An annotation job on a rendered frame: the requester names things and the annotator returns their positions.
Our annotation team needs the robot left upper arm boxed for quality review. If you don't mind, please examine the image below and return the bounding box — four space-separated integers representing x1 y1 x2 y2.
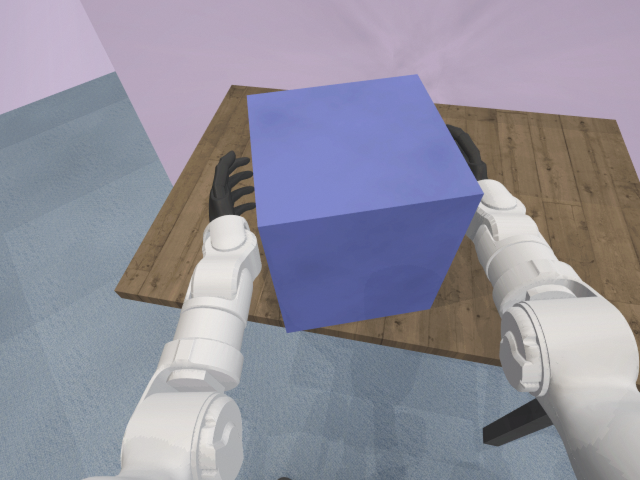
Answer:
82 392 244 480

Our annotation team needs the carton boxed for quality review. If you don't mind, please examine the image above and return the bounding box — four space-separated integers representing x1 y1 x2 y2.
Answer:
247 74 484 333

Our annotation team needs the left robot forearm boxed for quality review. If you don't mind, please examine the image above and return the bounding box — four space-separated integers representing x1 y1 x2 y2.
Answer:
121 215 262 467

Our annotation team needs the right robot forearm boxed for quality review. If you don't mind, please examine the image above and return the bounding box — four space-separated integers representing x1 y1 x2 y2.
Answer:
465 179 639 381

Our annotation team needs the robot right upper arm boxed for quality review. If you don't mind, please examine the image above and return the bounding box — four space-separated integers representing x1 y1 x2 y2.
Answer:
499 297 640 480

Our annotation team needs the table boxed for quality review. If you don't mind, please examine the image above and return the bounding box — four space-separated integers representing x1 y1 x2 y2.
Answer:
114 85 640 446

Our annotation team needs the left robot hand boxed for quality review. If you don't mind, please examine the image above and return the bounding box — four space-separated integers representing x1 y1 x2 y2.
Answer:
209 151 256 223

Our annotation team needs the right robot hand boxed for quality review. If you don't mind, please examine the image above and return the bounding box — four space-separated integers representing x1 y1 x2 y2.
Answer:
446 124 488 181

